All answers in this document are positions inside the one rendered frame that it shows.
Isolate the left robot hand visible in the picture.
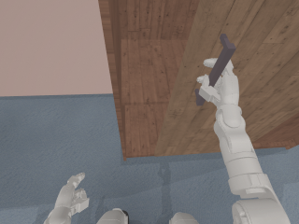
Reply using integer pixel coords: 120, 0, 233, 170
54, 173, 90, 216

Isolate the left robot forearm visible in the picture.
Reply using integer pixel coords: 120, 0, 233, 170
43, 206, 72, 224

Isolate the robot thigh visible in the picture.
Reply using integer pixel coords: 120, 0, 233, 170
169, 213, 199, 224
96, 210, 128, 224

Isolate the robot right thigh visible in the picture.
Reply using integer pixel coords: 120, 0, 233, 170
169, 213, 199, 224

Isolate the robot left thigh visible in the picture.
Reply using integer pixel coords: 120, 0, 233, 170
96, 210, 128, 224

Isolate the right robot hand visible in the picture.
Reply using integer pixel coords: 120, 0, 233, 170
196, 58, 239, 109

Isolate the wardrobe door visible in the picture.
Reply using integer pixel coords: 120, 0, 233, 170
252, 112, 299, 144
154, 0, 299, 157

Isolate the robot right upper arm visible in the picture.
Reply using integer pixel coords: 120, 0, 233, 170
232, 198, 289, 224

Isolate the handle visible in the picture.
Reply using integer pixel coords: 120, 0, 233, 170
194, 34, 236, 106

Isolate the right robot forearm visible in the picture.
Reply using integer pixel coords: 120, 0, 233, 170
213, 104, 291, 224

